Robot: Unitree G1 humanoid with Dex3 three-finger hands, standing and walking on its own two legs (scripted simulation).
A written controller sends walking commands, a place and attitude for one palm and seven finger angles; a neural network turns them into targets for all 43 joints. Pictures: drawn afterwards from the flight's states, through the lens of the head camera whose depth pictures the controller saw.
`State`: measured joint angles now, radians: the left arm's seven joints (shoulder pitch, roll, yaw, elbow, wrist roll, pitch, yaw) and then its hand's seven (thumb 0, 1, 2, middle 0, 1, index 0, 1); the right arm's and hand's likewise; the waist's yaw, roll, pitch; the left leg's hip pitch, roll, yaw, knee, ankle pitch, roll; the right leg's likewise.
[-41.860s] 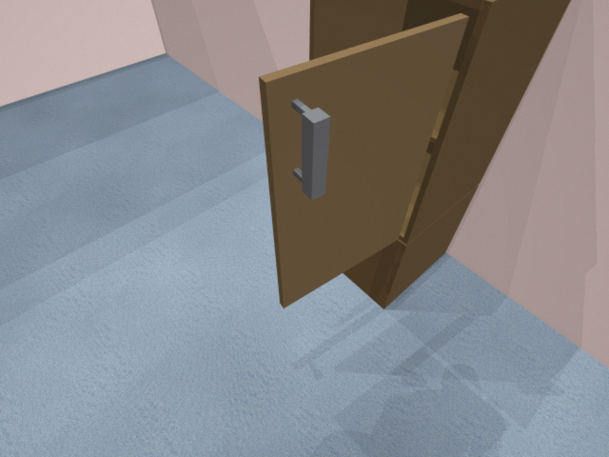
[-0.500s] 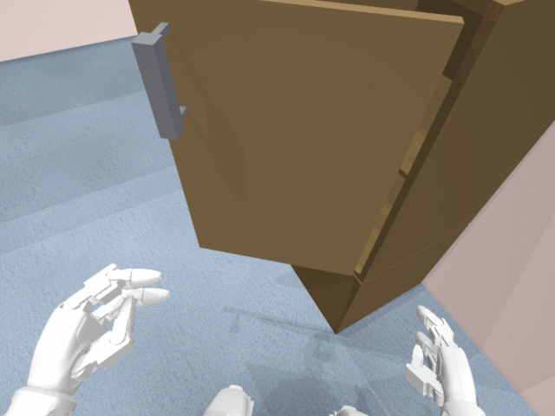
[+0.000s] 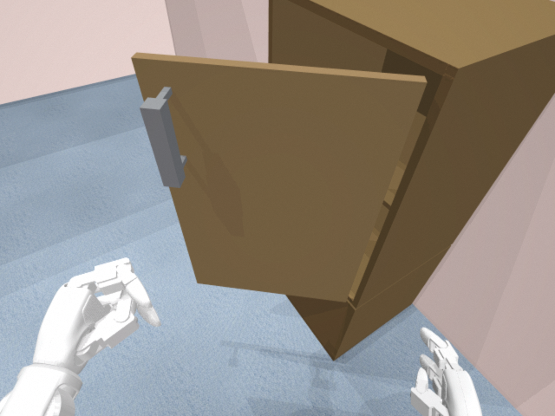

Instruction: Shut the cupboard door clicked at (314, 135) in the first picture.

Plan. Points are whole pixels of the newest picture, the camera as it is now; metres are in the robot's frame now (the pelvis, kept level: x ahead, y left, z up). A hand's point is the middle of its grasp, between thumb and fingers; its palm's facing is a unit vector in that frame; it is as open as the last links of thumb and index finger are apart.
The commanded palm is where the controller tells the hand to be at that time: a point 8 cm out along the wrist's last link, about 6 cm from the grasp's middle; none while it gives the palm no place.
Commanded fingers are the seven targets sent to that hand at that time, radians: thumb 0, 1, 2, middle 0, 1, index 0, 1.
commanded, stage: raise the hand and make a fist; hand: left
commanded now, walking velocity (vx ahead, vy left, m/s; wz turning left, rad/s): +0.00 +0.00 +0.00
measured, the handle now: (170, 137) +0.46 +0.21 +0.17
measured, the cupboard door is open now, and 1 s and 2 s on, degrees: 50 50 50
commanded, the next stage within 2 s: bring the fist close to the handle in 0.80 s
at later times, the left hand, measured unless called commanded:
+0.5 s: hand (135, 252) +0.24 +0.18 +0.18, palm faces -0.01 -1.00 -0.10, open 3.1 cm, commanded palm +0.21 +0.22 +0.18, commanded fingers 0.00 0.90 0.90 -1.30 -1.50 -1.30 -1.50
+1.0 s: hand (142, 260) +0.24 +0.18 +0.17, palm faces +0.01 -1.00 -0.09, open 3.1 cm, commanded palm +0.22 +0.22 +0.18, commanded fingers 0.00 0.90 0.90 -1.30 -1.50 -1.30 -1.50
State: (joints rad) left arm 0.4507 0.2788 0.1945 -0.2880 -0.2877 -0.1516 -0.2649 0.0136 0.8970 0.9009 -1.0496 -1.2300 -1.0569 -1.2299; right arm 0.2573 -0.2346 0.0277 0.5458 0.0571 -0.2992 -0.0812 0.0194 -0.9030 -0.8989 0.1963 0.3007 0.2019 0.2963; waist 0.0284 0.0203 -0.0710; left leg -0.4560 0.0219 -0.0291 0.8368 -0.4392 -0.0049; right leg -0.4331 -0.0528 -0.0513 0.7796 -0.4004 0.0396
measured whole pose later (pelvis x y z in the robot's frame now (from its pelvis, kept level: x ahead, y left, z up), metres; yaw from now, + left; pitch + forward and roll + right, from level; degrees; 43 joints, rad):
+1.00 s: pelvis +0.01 -0.02 +0.02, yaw +0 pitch -3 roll +0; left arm 0.20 0.30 0.25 -0.23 -0.29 0.12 -0.26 0.01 0.90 0.90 -1.30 -1.50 -1.31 -1.50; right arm 0.23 -0.24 0.07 0.62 0.06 -0.28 -0.10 0.02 -0.90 -0.90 0.20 0.30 0.20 0.30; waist 0.05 0.05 -0.04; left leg -0.21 0.03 -0.02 0.59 -0.34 -0.03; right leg -0.21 -0.04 -0.06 0.58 -0.33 0.02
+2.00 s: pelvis +0.02 -0.02 +0.02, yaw -1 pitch +1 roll +0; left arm -0.30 0.36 0.31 0.31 -0.24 0.07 -0.28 0.01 0.90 0.90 -1.30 -1.50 -1.30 -1.50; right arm 0.24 -0.26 0.04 0.63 0.07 -0.16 -0.10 0.02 -0.90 -0.90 0.20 0.30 0.20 0.30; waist -0.01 0.04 -0.03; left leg -0.26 0.03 0.00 0.58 -0.34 -0.02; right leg -0.28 -0.04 -0.03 0.58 -0.32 0.02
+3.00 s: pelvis +0.01 -0.01 +0.02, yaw -1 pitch +4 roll +0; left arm -0.61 0.44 0.27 0.72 -0.21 -0.04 -0.40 0.02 0.90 0.91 -1.32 -1.50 -1.31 -1.50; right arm 0.30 -0.29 0.03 0.66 0.06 -0.11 -0.10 0.02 -0.90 -0.90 0.20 0.30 0.20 0.30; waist -0.05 0.03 -0.03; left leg -0.34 0.02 -0.01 0.62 -0.35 -0.02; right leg -0.34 -0.05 -0.04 0.61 -0.33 0.02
